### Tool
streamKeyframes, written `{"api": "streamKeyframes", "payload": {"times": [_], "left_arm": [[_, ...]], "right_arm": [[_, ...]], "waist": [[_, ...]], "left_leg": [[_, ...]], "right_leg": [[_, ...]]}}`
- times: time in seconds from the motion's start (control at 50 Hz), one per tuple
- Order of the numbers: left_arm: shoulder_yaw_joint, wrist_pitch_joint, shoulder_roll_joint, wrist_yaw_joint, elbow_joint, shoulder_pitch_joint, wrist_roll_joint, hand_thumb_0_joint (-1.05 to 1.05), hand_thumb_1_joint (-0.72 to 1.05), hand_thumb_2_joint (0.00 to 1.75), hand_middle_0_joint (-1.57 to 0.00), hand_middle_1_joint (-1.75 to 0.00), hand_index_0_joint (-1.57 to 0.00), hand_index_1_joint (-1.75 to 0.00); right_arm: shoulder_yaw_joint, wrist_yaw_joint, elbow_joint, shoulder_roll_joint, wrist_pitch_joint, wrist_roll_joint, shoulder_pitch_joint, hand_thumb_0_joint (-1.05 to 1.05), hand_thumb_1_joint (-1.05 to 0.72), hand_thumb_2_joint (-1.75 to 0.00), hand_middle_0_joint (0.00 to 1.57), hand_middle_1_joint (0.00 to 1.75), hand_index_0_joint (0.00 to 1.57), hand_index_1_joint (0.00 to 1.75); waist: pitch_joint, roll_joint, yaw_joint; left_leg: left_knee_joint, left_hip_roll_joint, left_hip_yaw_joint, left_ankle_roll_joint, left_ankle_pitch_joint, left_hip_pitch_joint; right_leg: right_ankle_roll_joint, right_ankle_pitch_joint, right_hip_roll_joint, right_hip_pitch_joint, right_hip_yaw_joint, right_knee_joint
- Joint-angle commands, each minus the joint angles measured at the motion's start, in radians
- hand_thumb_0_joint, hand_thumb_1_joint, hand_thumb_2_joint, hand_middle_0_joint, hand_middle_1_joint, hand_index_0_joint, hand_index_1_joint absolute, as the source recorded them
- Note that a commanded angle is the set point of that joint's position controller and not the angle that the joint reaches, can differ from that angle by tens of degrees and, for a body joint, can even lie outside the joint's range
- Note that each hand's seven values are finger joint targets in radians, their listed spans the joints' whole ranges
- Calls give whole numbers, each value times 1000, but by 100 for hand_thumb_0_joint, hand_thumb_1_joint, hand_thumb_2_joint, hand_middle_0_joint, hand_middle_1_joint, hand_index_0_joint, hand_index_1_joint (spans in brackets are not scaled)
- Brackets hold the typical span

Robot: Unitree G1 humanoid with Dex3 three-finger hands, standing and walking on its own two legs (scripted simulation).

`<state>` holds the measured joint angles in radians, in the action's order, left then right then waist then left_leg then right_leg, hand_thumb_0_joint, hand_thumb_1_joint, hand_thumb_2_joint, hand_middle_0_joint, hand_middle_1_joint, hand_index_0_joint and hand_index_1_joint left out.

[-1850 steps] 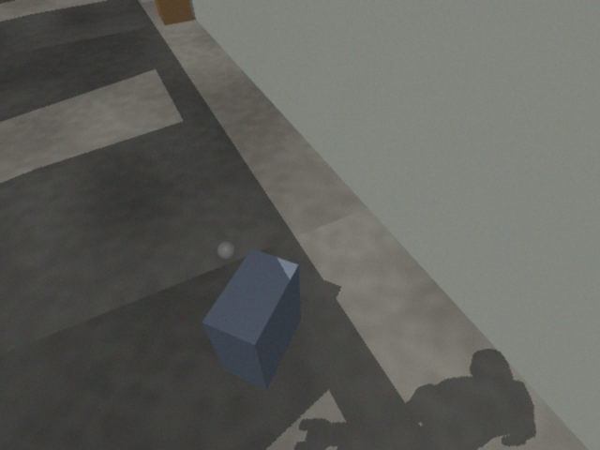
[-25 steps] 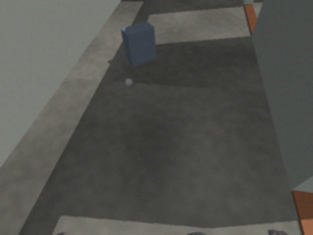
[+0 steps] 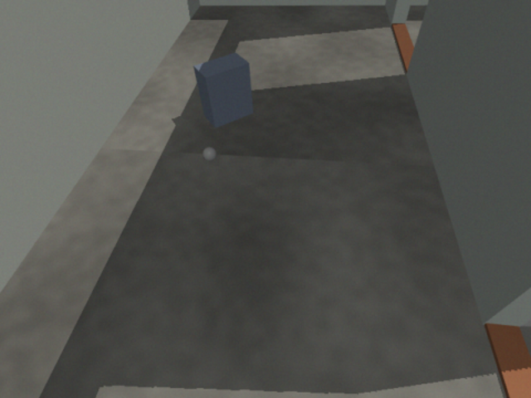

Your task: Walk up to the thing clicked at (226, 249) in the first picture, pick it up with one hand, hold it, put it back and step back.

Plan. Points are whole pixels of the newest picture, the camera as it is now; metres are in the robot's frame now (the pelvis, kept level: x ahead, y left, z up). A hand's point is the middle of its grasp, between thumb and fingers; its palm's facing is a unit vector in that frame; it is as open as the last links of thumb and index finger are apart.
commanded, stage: walk up
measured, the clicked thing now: (209, 154) +1.48 +0.30 -0.73
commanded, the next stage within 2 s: stand in 0.58 s
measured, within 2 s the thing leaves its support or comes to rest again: neither
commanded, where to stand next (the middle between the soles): +0.07 +0.02 m, yaw +2 degrees
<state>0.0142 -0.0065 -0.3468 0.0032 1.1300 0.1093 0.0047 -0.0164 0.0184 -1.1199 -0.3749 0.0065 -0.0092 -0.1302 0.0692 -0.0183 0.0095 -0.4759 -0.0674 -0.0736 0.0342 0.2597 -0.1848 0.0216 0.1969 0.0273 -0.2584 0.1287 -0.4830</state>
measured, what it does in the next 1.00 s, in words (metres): stands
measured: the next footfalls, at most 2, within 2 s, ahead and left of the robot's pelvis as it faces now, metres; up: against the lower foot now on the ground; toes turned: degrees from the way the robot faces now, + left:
none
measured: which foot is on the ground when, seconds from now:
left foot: down 0.00-1.00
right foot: down 0.00-1.00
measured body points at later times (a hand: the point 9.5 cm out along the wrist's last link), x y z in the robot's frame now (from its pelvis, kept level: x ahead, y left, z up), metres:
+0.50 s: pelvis +0.02 +0.00 +0.01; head +0.03 +0.00 +0.45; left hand +0.12 +0.30 -0.12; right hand +0.11 -0.30 -0.12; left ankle +0.00 +0.14 -0.74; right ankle +0.04 -0.13 -0.74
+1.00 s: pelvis +0.02 +0.01 +0.01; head +0.03 +0.01 +0.46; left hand +0.10 +0.31 -0.12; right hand +0.09 -0.30 -0.13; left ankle +0.00 +0.14 -0.74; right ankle +0.04 -0.13 -0.74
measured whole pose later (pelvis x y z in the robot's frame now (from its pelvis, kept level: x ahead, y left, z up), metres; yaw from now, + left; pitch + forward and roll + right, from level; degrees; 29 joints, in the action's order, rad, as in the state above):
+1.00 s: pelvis +0.02 +0.01 +0.01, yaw +1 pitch -2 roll +0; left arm 0.00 0.00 -0.34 0.00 1.14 0.09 0.01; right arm -0.03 0.01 -1.14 -0.35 0.00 -0.01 -0.10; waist 0.05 0.00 0.02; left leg -0.34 -0.05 -0.06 0.03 0.21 -0.09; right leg 0.03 0.16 0.00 -0.16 0.12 -0.35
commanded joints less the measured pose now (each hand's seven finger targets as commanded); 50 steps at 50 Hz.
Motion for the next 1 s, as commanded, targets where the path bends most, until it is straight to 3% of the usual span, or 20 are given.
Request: {"api": "streamKeyframes", "payload": {"times": [0.0, 0.1, 0.32, 0.4, 0.48, 0.54, 0.56, 0.6, 0.66, 0.76, 0.88, 0.98], "left_arm": [[38, -34, -206, -12, -67, -72, -9, 0, 90, 90, -20, -30, -20, -30], [35, -28, -206, -17, -53, -67, -11, 0, 90, 90, -20, -30, -20, -30], [31, -24, -199, -22, -50, -83, -3, 0, 90, 90, -20, -30, -20, -30], [35, -24, -204, -22, -54, -95, 1, 0, 90, 90, -20, -30, -20, -30], [37, -28, -207, -22, -64, -99, 6, 0, 90, 90, -20, -30, -20, -30], [39, -27, -211, -22, -67, -94, 5, 0, 90, 90, -20, -30, -20, -30], [34, -29, -209, -21, -59, -103, 3, 0, 90, 90, -20, -30, -20, -30], [36, -26, -213, -19, -62, -104, 3, 0, 90, 90, -20, -30, -20, -30], [35, -25, -210, -16, -56, -88, 1, 0, 90, 90, -20, -30, -20, -30], [33, -28, -210, -16, -55, -80, 1, 0, 90, 90, -20, -30, -20, -30], [30, -23, -205, -14, -55, -72, 1, 0, 90, 90, -20, -30, -20, -30], [27, -27, -210, -15, -55, -58, 1, 0, 90, 90, -20, -30, -20, -30]], "right_arm": [[-39, -14, 55, -213, 29, 1, 65, 0, -90, -90, 20, 30, 20, 30], [-46, -17, 54, -209, 25, 5, 85, 0, -90, -90, 20, 30, 20, 30], [-58, -16, 61, -196, 13, 6, 120, 0, -90, -90, 20, 30, 20, 30], [-62, -15, 69, -194, 8, 6, 131, 0, -90, -90, 20, 30, 20, 30], [-62, -12, 70, -189, 8, 7, 121, 0, -90, -90, 20, 30, 20, 30], [-60, -10, 77, -184, 6, 6, 127, 0, -90, -90, 20, 30, 20, 30], [-54, -13, 66, -175, 5, -2, 114, 0, -90, -90, 20, 30, 20, 30], [-53, -15, 63, -180, 5, -3, 117, 0, -90, -90, 20, 30, 20, 30], [-54, -16, 58, -188, 12, -5, 109, 0, -90, -90, 20, 30, 20, 30], [-50, -17, 44, -184, 16, -2, 104, 0, -90, -90, 20, 30, 20, 30], [-50, -19, 38, -192, 18, -4, 88, 0, -90, -90, 20, 30, 20, 30], [-48, -18, 39, -191, 18, -1, 77, 0, -90, -90, 20, 30, 20, 30]], "waist": [[-120, 22, -3], [-132, 14, -1], [-127, 11, 1], [-101, 32, 6], [-123, 50, 11], [-101, 47, 7], [-119, 59, 16], [-107, 59, 9], [-137, 27, 7], [-127, 24, 3], [-99, -3, 1], [-98, 22, 3]], "left_leg": [[135, -88, 100, -74, -62, 58], [134, -91, 69, -72, -160, 113], [150, -90, 41, -68, -184, 163], [152, -81, 39, -64, -101, 147], [143, -75, 36, -63, -99, 165], [141, -69, 35, -61, -62, 153], [171, -77, 70, -57, -89, 129], [180, -72, 70, -54, -71, 126], [188, -83, 79, -53, -134, 147], [195, -75, 81, -48, -142, 140], [217, -77, 92, -49, -66, 101], [201, -72, 90, -48, -120, 124]], "right_leg": [[-53, -149, -88, 40, 77, 73], [-48, -255, -98, 57, 62, 71], [-42, -299, -101, 60, 57, 92], [-44, -258, -100, 44, 67, 114], [-53, -261, -110, 47, 87, 125], [-50, -208, -102, 25, 90, 140], [-39, -213, -115, 62, 66, 155], [-35, -173, -114, 56, 74, 168], [-40, -238, -115, 86, 53, 150], [-38, -242, -117, 95, 49, 162], [-41, -174, -119, 96, 49, 172], [-37, -206, -119, 81, 37, 174]]}}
